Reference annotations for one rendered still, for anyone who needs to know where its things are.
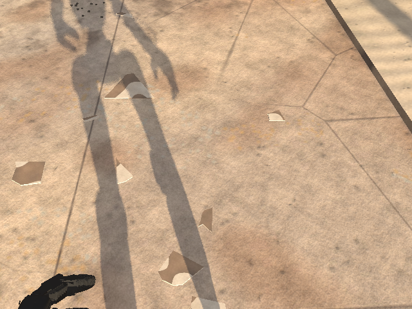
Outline left robot hand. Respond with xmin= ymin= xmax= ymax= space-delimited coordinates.
xmin=18 ymin=274 xmax=96 ymax=309

